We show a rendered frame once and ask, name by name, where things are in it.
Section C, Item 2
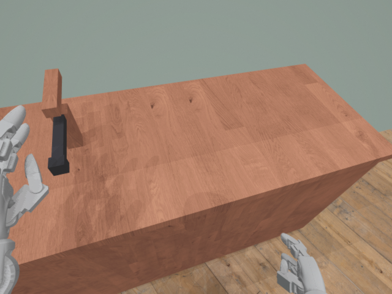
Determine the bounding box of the right robot hand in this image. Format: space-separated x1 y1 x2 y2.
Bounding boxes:
277 233 326 294

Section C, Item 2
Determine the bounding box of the tap lever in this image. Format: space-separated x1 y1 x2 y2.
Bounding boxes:
48 115 69 176

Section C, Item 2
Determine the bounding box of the robot left forearm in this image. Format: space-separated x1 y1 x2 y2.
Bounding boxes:
0 239 20 294

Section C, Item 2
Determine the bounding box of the counter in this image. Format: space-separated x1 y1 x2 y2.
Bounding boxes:
0 64 392 294

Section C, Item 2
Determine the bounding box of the left robot hand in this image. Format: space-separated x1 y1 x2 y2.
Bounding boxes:
0 105 49 239

